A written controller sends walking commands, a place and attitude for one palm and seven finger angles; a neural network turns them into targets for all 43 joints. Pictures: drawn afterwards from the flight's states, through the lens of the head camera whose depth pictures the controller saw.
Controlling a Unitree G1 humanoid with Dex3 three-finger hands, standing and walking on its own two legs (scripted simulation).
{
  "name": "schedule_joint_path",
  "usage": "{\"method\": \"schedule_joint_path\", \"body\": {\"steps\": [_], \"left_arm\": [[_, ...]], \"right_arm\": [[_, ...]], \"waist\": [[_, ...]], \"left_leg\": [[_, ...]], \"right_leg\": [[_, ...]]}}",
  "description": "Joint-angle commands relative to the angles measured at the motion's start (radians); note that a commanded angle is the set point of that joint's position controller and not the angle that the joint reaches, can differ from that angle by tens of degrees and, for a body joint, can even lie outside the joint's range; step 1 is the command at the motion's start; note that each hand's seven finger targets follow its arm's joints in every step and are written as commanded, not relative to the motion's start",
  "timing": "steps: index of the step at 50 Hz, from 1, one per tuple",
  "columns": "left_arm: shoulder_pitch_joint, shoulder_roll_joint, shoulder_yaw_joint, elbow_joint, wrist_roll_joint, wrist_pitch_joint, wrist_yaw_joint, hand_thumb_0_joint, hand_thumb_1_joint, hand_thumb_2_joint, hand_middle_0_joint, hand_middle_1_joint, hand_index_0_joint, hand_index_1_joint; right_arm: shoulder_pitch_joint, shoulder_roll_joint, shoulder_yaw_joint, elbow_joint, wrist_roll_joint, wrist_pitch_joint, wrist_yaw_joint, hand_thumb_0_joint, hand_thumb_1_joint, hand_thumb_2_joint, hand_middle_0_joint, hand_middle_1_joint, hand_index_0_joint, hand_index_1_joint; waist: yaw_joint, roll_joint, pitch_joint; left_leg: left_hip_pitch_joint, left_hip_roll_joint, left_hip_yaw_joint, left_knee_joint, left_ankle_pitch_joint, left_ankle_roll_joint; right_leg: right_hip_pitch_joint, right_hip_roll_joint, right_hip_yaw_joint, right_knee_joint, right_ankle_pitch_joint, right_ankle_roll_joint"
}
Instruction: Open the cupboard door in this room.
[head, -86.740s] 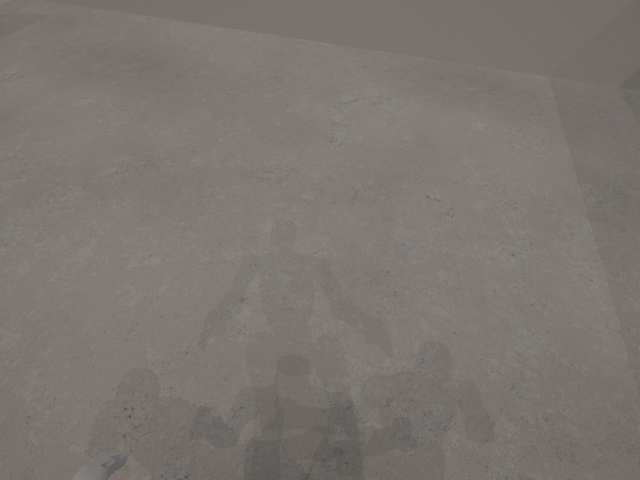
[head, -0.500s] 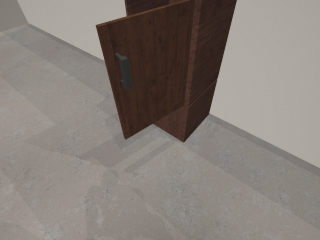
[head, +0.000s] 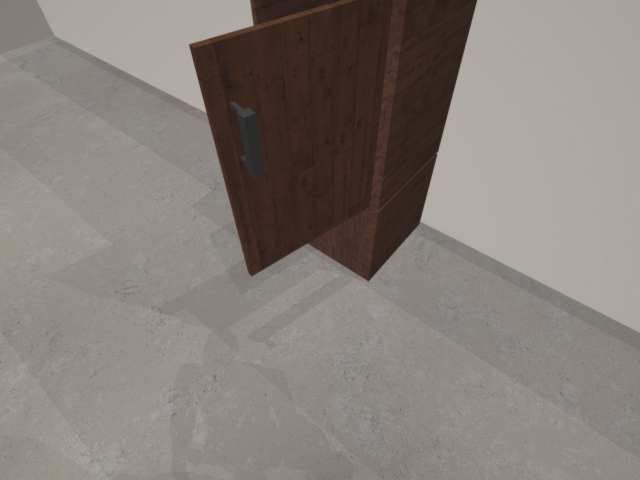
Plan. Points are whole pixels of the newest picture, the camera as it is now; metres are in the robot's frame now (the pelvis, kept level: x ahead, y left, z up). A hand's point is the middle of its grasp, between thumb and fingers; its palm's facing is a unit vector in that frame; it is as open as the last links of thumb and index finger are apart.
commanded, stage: look to check the result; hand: left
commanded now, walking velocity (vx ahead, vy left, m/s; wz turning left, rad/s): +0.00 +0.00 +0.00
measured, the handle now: (246, 140) +0.66 +0.18 +0.06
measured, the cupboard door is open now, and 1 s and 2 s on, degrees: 77 77 77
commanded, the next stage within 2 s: stand and wait in 0.18 s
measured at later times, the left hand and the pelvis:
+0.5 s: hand out of the picture +0.05 +0.20 -0.16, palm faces +0.02 -0.96 -0.29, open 7.4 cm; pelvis +0.01 -0.01 +0.00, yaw +0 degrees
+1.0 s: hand out of the picture +0.08 +0.21 -0.16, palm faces +0.01 -0.95 -0.32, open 7.4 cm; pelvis +0.02 -0.02 +0.00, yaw +0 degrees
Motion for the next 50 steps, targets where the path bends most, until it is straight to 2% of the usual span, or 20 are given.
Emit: {"method": "schedule_joint_path", "body": {"steps": [1, 31, 37, 44, 50], "left_arm": [[0.028, 0.142, 0.019, -0.031, 0.001, -0.019, 0.002, 0.0, 0.9, 0.9, -0.2, -0.3, -0.2, -0.3], [-0.101, 0.277, 0.032, -0.064, 0.001, -0.033, -0.006, 0.0, 0.9, 0.9, -0.2, -0.3, -0.2, -0.3], [-0.114, 0.297, 0.035, -0.068, 0.001, -0.035, -0.004, 0.0, 0.9, 0.9, -0.2, -0.3, -0.2, -0.3], [-0.127, 0.308, 0.035, -0.07, 0.001, -0.032, -0.004, 0.0, 0.9, 0.9, -0.2, -0.3, -0.2, -0.3], [-0.136, 0.314, 0.034, -0.071, 0.0, -0.034, -0.005, 0.0, 0.9, 0.9, -0.2, -0.3, -0.2, -0.3]], "right_arm": [[0.049, -0.12, -0.016, -0.02, -0.001, -0.013, -0.009, 0.0, -0.9, -0.9, 0.2, 0.3, 0.2, 0.3], [-0.085, -0.254, -0.028, -0.048, 0.0, -0.014, 0.001, 0.0, -0.9, -0.9, 0.2, 0.3, 0.2, 0.3], [-0.094, -0.27, -0.031, -0.053, 0.002, -0.013, 0.001, 0.0, -0.9, -0.9, 0.2, 0.3, 0.2, 0.3], [-0.103, -0.276, -0.032, -0.056, 0.001, -0.009, 0.003, 0.0, -0.9, -0.9, 0.2, 0.3, 0.2, 0.3], [-0.109, -0.285, -0.033, -0.059, 0.001, -0.011, 0.003, 0.0, -0.9, -0.9, 0.2, 0.3, 0.2, 0.3]], "waist": [[-0.002, -0.021, 0.023], [-0.002, -0.007, -0.047], [-0.003, -0.024, -0.067], [-0.002, -0.027, -0.039], [-0.003, -0.023, -0.058]], "left_leg": [[-0.051, 0.115, -0.115, -0.085, 0.057, 0.015], [0.008, 0.131, -0.118, -0.102, 0.121, 0.003], [0.015, 0.132, -0.112, -0.098, 0.131, 0.0], [0.009, 0.127, -0.112, -0.099, 0.102, 0.001], [0.02, 0.132, -0.113, -0.1, 0.13, 0.0]], "right_leg": [[0.015, -0.148, 0.161, -0.097, 0.045, 0.006], [0.093, -0.17, 0.177, -0.126, 0.196, 0.015], [0.12, -0.174, 0.176, -0.127, 0.258, 0.029], [0.102, -0.175, 0.18, -0.15, 0.193, 0.04], [0.118, -0.175, 0.179, -0.14, 0.252, 0.04]]}}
